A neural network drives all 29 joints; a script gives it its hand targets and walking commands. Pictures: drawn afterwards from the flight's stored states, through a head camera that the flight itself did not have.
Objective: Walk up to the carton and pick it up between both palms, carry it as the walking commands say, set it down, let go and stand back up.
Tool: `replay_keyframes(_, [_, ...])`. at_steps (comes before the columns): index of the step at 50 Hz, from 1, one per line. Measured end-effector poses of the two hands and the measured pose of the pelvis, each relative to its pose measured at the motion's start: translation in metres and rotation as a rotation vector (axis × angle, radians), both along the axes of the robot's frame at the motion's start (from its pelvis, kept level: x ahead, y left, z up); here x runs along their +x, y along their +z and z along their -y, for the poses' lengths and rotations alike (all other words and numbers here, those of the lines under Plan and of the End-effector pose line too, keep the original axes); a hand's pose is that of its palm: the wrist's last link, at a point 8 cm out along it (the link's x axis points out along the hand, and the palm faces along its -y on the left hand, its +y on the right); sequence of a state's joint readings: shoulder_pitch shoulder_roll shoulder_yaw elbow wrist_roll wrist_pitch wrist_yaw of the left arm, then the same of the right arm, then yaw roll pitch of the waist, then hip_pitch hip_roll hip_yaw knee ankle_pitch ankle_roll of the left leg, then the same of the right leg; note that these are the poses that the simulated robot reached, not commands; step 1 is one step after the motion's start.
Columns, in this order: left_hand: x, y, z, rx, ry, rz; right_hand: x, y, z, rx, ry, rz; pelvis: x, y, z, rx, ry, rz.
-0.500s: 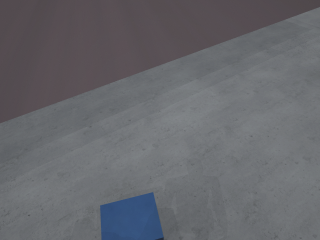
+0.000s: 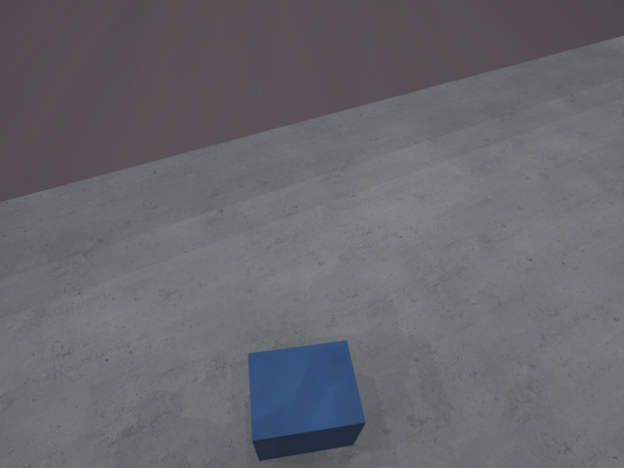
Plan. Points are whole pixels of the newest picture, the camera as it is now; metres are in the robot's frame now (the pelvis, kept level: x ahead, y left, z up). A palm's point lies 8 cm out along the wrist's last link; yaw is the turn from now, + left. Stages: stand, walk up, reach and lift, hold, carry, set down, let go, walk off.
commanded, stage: walk up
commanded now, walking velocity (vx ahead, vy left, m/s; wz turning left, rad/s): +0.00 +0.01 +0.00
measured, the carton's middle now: (302, 401) +0.41 +0.01 -0.65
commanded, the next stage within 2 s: stand in 1.44 s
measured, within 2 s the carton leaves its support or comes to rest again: neither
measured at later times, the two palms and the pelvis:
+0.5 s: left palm out of the picture -0.01 +0.25 -0.14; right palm out of the picture +0.00 -0.20 -0.13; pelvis +0.00 +0.03 +0.01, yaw -1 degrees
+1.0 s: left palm out of the picture -0.03 +0.19 -0.13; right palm out of the picture -0.01 -0.28 -0.14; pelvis -0.03 -0.03 +0.01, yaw +3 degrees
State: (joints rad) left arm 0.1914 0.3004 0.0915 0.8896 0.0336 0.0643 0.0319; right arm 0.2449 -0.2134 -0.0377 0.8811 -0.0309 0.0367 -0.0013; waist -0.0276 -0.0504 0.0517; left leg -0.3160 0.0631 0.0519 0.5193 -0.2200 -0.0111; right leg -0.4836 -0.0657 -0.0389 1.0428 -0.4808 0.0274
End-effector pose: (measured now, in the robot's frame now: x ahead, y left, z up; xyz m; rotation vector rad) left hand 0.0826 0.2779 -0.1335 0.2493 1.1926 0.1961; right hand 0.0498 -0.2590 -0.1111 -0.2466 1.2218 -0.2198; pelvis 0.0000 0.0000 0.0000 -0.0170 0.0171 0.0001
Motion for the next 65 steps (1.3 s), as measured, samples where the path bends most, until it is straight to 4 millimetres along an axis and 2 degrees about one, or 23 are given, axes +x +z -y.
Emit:
replay_keyframes(3, [-0.004,0.003,0.009,-0.05,-0.011,-0.002,-0.001,0.001,-0.019,0.026,-0.008,0.031,-0.001,0.006,-0.008,0.003,-0.007,0.005])
replay_keyframes(7, [-0.013,0.003,0.023,-0.08,-0.017,-0.006,-0.001,-0.01,-0.033,0.065,-0.019,0.044,-0.003,0.004,-0.015,0.023,-0.018,0.012])
replay_keyframes(11, [-0.036,0.004,0.033,-0.085,-0.007,-0.033,-0.009,-0.023,-0.039,0.106,-0.037,0.022,-0.007,0.003,-0.019,0.02,-0.016,0.029])
replay_keyframes(17, [-0.066,0.002,0.033,-0.104,0.013,-0.105,-0.029,-0.024,-0.05,0.12,-0.064,-0.028,-0.006,0.007,-0.025,0.011,-0.012,0.048])
replay_keyframes(26, [-0.091,-0.004,0.031,-0.125,0.037,-0.178,-0.055,-0.021,-0.056,0.099,-0.089,-0.106,-0.004,0.009,-0.031,0.017,-0.011,0.046])
replay_keyframes(29, [-0.1,-0.006,0.024,-0.105,0.052,-0.225,-0.058,-0.018,-0.049,0.063,-0.087,-0.103,-0.01,0.007,-0.027,0.006,-0.011,0.027])
replay_keyframes(33, [-0.101,-0.006,0.014,-0.064,0.039,-0.239,-0.074,-0.009,-0.021,-0.002,-0.108,-0.115,-0.022,0.008,-0.015,-0.015,-0.003,0.003])
replay_keyframes(37, [-0.096,-0.002,0.028,-0.058,0.031,-0.189,-0.082,-0.01,0.003,0.001,-0.103,-0.139,-0.027,0.007,0.001,-0.012,0.01,0.003])
replay_keyframes(41, [-0.107,-0.005,0.056,-0.052,0.045,-0.166,-0.082,-0.026,0.022,0.04,-0.084,-0.143,-0.031,-0.001,0.022,0.02,0.01,0.01])
replay_keyframes(44, [-0.116,0.003,0.074,-0.064,0.066,-0.159,-0.076,-0.026,0.025,0.069,-0.063,-0.139,-0.031,0.004,0.029,0.028,0.02,0.012])
replay_keyframes(47, [-0.116,0.008,0.085,-0.07,0.083,-0.144,-0.067,-0.025,0.025,0.085,-0.048,-0.125,-0.029,0.008,0.032,0.035,0.033,0.005])
replay_keyframes(52, [-0.111,0.004,0.087,-0.081,0.114,-0.124,-0.052,-0.027,0.014,0.095,-0.018,-0.114,-0.027,0.008,0.03,0.023,0.056,-0.006])
replay_keyframes(57, [-0.122,-0.009,0.084,-0.127,0.14,-0.158,-0.04,-0.024,-0.006,0.091,-0.001,-0.084,-0.026,0.005,0.023,0.014,0.055,0.012])
replay_keyframes(61, [-0.131,-0.01,0.087,-0.153,0.14,-0.192,-0.041,-0.02,-0.016,0.095,-0.002,-0.081,-0.026,0.008,0.02,0.015,0.045,0.024])
replay_keyframes(65, [-0.14,-0.01,0.086,-0.157,0.134,-0.221,-0.05,-0.019,-0.02,0.097,-0.009,-0.098,-0.028,0.01,0.017,0.015,0.042,0.034])
